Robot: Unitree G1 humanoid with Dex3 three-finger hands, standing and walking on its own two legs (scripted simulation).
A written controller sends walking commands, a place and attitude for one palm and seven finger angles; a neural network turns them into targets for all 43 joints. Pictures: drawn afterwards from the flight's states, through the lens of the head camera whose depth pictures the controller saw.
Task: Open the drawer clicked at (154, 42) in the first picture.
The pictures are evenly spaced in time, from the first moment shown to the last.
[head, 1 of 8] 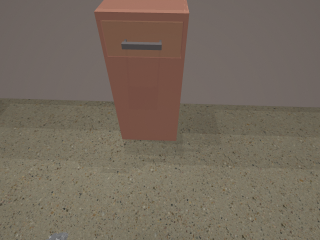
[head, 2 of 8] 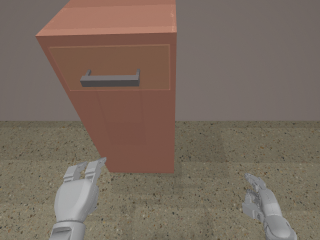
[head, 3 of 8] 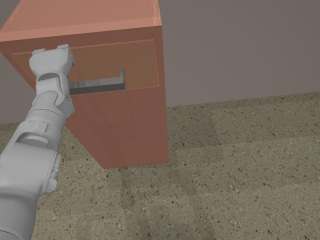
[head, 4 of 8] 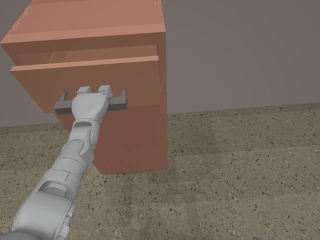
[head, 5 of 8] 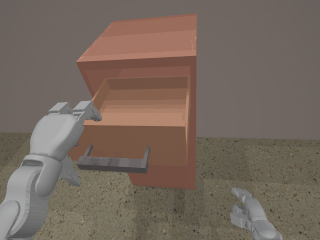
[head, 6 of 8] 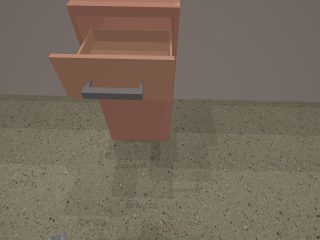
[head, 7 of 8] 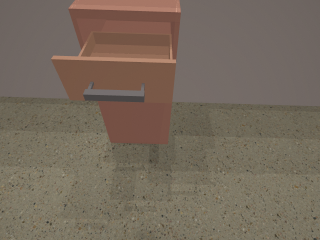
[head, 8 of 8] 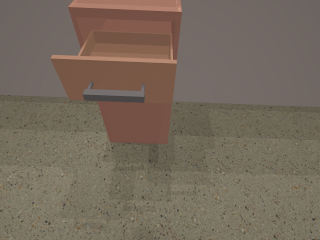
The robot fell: no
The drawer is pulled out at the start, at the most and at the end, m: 0.00 0.30 0.28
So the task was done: yes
